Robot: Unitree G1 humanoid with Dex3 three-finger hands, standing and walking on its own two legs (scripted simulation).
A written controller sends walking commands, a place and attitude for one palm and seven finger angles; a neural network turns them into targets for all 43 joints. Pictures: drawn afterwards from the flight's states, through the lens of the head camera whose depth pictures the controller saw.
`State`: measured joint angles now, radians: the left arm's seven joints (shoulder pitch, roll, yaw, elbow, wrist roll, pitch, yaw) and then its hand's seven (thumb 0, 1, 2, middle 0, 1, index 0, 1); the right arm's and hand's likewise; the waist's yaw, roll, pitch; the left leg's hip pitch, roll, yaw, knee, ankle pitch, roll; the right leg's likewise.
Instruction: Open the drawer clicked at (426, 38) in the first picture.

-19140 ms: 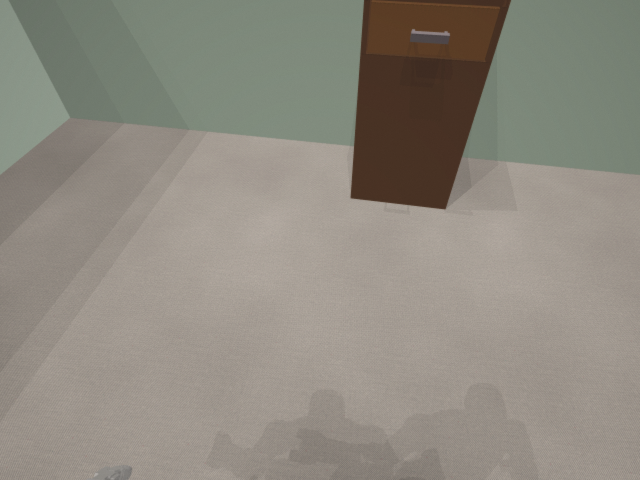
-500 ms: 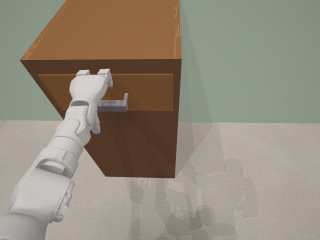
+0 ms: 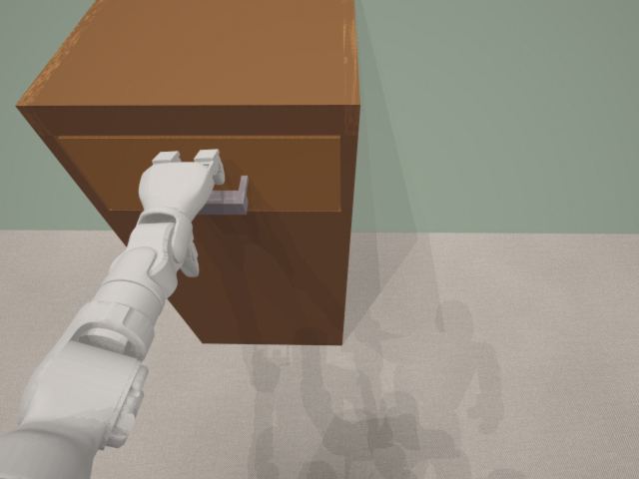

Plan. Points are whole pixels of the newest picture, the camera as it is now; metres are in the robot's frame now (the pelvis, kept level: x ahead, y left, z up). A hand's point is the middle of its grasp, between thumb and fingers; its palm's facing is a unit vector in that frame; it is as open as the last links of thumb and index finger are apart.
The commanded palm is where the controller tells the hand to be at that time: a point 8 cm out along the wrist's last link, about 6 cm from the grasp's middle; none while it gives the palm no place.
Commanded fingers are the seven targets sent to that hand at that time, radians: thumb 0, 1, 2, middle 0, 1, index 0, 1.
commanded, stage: lower the fingers behind the handle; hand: left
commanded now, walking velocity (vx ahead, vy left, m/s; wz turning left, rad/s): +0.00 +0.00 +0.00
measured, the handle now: (208, 191) +0.52 +0.16 +0.02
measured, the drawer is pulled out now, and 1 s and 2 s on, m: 0.00 0.00 0.00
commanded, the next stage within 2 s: close the thumb around the handle in 1.02 s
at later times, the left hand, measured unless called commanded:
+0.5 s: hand (207, 223) +0.47 +0.16 +0.01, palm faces -0.03 -0.03 -1.00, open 13.8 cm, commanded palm +0.44 +0.17 +0.07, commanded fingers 0.00 -0.50 0.30 -0.30 -1.20 -0.30 -1.20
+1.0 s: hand (206, 228) +0.47 +0.16 +0.00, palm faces -0.03 -0.03 -1.00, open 13.8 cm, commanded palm +0.44 +0.17 +0.06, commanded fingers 0.00 -0.50 0.30 -0.30 -1.20 -0.30 -1.20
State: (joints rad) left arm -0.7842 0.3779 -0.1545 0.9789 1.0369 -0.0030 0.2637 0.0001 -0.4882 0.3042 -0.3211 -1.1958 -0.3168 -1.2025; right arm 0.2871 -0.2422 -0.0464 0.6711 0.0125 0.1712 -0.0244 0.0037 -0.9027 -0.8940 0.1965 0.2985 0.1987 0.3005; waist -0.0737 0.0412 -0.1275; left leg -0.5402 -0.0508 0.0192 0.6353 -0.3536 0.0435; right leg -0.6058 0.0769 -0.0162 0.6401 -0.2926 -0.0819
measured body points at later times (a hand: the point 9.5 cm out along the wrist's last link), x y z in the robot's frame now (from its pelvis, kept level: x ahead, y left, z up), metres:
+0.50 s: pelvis +0.00 +0.01 -0.01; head +0.08 +0.00 +0.43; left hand +0.47 +0.16 +0.06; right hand +0.04 -0.25 -0.15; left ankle -0.04 +0.09 -0.72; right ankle +0.00 -0.06 -0.72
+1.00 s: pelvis +0.00 +0.01 -0.01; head +0.08 +0.00 +0.43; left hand +0.46 +0.16 +0.06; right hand +0.04 -0.25 -0.15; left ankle -0.04 +0.09 -0.72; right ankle +0.00 -0.06 -0.72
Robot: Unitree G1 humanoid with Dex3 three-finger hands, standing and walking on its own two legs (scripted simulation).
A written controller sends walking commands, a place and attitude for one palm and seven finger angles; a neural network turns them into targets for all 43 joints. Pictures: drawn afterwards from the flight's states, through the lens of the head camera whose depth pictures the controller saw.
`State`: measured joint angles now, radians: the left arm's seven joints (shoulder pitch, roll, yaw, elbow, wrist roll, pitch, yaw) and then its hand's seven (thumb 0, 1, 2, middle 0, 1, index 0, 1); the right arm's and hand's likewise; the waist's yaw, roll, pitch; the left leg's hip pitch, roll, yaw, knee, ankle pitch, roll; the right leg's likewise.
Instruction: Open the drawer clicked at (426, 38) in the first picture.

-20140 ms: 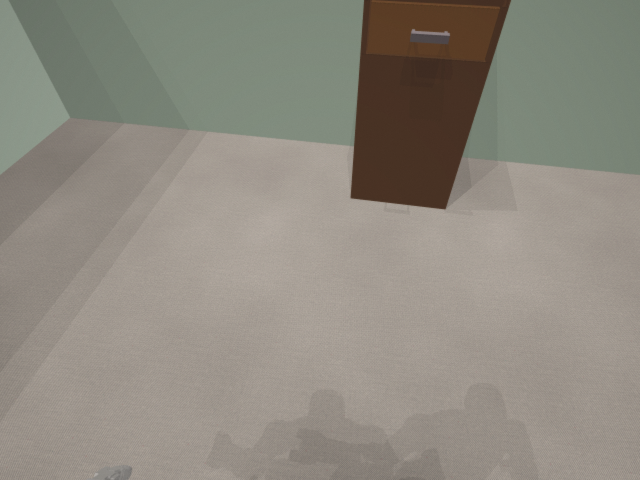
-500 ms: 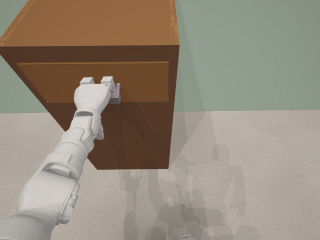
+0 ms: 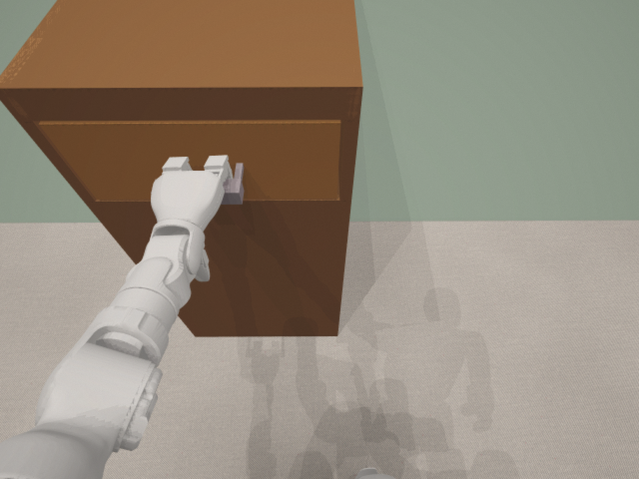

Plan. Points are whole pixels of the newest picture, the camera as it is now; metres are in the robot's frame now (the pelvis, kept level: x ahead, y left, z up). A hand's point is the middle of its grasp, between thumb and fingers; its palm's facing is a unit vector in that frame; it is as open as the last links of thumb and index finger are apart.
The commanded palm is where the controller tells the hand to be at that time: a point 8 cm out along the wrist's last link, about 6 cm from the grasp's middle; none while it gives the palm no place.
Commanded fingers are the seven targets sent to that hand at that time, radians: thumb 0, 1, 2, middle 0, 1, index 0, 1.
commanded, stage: lower the fingers behind the handle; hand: left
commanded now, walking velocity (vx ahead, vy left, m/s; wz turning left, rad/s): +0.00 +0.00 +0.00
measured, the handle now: (201, 180) +0.52 +0.16 +0.03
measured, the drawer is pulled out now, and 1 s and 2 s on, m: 0.00 0.00 0.08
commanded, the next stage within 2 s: close the thumb around the handle in 0.02 s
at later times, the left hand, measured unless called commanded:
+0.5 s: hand (194, 217) +0.47 +0.17 +0.02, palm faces -0.05 -0.03 -1.00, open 9.8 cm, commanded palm +0.45 +0.17 +0.07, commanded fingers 0.00 0.62 0.78 -0.38 -1.32 -0.38 -1.32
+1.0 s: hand (194, 218) +0.47 +0.17 +0.02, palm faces -0.04 -0.04 -1.00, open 5.9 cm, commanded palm +0.43 +0.17 +0.07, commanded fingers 0.00 0.90 0.90 -0.40 -1.35 -0.40 -1.35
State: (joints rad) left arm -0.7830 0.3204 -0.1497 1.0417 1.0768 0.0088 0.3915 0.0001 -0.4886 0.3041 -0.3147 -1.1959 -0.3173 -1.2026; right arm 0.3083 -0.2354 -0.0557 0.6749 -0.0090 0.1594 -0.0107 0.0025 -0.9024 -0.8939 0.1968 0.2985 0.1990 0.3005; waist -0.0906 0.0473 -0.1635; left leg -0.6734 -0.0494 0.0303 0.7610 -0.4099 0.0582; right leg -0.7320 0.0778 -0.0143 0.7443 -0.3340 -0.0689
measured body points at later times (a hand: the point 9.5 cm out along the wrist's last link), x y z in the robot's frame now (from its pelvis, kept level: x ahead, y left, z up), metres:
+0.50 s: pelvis +0.00 +0.00 +0.00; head +0.09 -0.01 +0.44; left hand +0.47 +0.17 +0.07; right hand +0.04 -0.27 -0.13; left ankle -0.04 +0.08 -0.71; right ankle +0.00 -0.08 -0.71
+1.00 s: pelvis +0.00 +0.01 +0.00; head +0.09 +0.00 +0.44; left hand +0.47 +0.17 +0.07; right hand +0.04 -0.26 -0.13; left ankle -0.04 +0.08 -0.71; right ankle +0.00 -0.08 -0.71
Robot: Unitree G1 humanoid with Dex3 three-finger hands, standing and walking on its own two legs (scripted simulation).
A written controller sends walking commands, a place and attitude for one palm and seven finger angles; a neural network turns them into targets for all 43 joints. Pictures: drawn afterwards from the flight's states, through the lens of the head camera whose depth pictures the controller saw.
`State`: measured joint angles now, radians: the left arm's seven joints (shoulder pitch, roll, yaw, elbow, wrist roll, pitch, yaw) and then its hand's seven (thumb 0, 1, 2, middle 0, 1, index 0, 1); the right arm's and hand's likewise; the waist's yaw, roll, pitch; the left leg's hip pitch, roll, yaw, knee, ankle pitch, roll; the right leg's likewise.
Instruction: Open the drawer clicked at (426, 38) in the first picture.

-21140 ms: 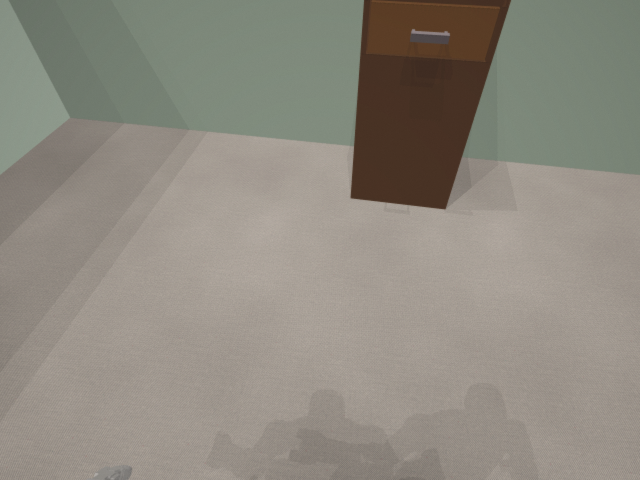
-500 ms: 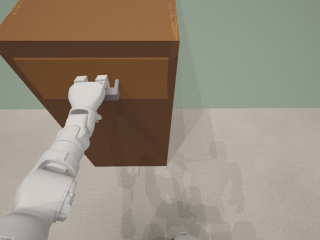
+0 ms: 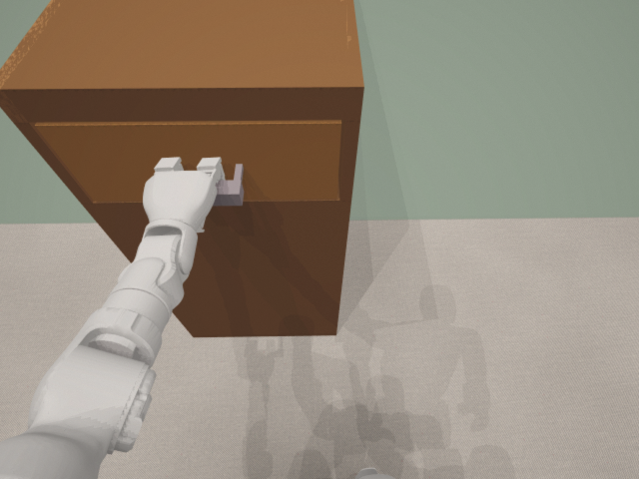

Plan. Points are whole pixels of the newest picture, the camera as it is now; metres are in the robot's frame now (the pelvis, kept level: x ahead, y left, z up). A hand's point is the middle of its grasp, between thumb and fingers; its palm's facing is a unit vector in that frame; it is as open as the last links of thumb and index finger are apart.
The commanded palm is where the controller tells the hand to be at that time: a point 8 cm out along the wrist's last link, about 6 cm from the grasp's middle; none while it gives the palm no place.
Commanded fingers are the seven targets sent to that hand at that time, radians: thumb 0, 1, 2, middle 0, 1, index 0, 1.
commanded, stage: pull the drawer open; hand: left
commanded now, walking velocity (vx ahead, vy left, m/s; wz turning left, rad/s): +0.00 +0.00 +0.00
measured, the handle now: (200, 181) +0.52 +0.16 +0.03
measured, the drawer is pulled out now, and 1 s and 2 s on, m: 0.00 0.08 0.30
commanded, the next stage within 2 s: none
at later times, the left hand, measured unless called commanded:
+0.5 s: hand (189, 246) +0.42 +0.17 +0.01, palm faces -0.01 -0.04 -1.00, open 6.0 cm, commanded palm +0.40 +0.16 +0.07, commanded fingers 0.00 0.90 0.90 -0.40 -1.35 -0.40 -1.35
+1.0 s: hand (185, 273) +0.38 +0.17 +0.01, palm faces +0.00 -0.08 -1.00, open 6.0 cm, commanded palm +0.33 +0.17 +0.07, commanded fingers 0.00 0.90 0.90 -0.40 -1.35 -0.40 -1.35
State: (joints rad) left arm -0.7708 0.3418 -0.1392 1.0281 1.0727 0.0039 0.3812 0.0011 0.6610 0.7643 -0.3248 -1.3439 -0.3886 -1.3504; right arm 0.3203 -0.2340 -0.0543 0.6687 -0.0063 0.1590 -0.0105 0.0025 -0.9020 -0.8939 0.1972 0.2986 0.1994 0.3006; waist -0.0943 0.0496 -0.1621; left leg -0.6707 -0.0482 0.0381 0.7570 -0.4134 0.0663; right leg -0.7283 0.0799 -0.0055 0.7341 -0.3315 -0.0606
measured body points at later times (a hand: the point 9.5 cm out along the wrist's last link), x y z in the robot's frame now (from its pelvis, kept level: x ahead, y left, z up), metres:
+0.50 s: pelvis +0.01 +0.00 +0.01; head +0.08 -0.01 +0.45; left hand +0.41 +0.17 +0.07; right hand +0.13 -0.25 -0.13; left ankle -0.04 +0.08 -0.71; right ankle +0.00 -0.08 -0.71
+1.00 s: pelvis +0.00 -0.01 +0.01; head +0.06 -0.03 +0.45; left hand +0.37 +0.17 +0.07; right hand +0.08 -0.27 -0.13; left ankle -0.04 +0.08 -0.71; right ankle +0.00 -0.08 -0.71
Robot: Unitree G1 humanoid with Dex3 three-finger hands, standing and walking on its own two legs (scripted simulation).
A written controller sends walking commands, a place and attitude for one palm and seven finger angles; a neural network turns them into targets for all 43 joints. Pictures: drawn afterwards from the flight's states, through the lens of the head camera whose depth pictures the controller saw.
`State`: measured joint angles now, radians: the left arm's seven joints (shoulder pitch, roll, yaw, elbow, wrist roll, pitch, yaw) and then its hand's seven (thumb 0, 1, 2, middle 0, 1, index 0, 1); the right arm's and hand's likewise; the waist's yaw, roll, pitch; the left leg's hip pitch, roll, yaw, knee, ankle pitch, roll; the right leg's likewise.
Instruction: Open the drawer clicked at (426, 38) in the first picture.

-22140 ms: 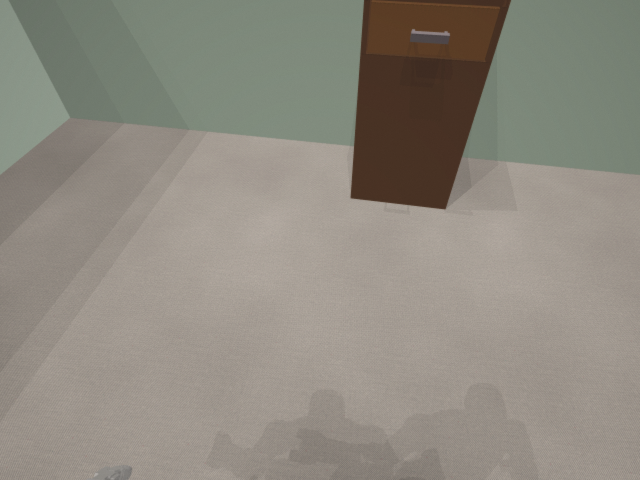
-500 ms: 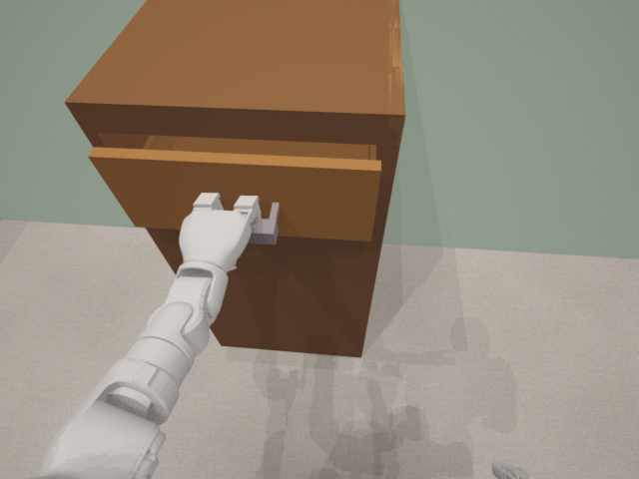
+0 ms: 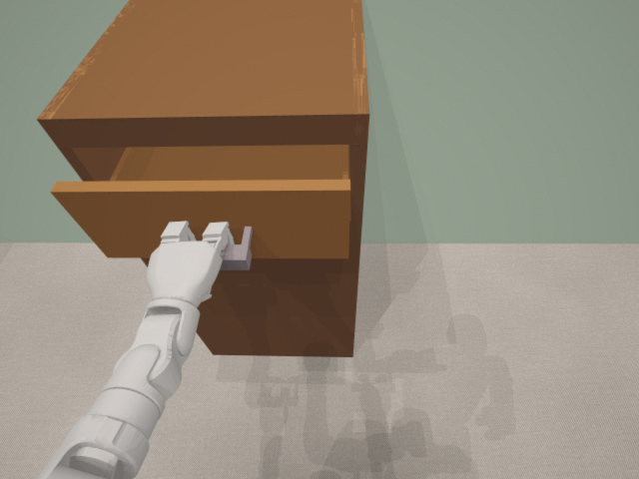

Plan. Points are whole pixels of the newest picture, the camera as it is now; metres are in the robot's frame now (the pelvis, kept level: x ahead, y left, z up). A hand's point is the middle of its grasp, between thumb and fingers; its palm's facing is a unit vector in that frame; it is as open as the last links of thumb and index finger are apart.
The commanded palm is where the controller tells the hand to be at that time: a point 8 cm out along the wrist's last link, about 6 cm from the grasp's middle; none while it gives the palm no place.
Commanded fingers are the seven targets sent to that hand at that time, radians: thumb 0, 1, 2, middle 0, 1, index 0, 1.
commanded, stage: pull the drawer open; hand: left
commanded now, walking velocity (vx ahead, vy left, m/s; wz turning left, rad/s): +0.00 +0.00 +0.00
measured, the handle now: (209, 244) +0.43 +0.17 +0.03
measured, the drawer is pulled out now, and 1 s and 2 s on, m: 0.08 0.30 0.30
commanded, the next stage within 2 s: open the thumb to release the handle in 1.16 s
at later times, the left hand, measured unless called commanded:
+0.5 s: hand (181, 375) +0.25 +0.18 +0.01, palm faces +0.02 -0.12 -0.99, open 6.0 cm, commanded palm +0.21 +0.19 +0.06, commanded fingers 0.00 0.90 0.90 -0.40 -1.35 -0.40 -1.35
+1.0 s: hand (160, 463) +0.16 +0.18 +0.01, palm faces +0.00 -0.13 -0.99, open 6.2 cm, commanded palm +0.10 +0.19 +0.06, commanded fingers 0.00 0.90 0.90 -0.40 -1.35 -0.40 -1.35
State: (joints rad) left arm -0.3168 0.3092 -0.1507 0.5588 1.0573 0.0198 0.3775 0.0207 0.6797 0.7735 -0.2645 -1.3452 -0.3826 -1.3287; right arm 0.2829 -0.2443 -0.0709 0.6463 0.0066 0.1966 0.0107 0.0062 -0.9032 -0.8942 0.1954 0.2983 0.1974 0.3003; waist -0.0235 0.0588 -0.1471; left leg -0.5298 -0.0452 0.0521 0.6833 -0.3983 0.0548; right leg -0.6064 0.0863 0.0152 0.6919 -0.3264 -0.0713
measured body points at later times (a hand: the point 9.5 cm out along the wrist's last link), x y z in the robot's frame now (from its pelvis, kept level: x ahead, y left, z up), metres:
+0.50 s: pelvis +0.00 -0.01 +0.00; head +0.02 -0.04 +0.45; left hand +0.24 +0.18 +0.06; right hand +0.23 -0.21 -0.09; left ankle -0.05 +0.08 -0.72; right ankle +0.00 -0.07 -0.72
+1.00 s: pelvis -0.01 -0.02 -0.02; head +0.02 -0.06 +0.43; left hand +0.15 +0.18 +0.06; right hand +0.19 -0.24 -0.12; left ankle -0.05 +0.08 -0.72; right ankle +0.00 -0.07 -0.72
